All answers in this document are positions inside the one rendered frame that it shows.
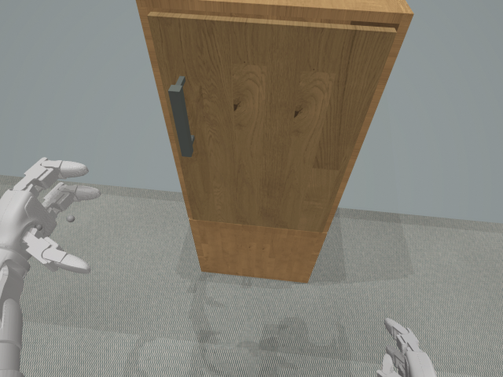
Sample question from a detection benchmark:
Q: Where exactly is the handle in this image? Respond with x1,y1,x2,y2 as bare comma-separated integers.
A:
168,76,195,157

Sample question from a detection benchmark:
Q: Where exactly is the left robot forearm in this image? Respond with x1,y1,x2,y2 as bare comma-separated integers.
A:
0,247,31,377

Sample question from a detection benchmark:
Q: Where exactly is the cupboard door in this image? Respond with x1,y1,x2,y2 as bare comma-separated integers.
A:
147,12,397,232

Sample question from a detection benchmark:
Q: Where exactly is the robot left hand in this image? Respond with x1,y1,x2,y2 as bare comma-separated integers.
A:
0,157,101,274

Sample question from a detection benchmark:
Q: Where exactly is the robot right hand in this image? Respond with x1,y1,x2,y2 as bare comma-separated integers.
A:
377,318,437,377

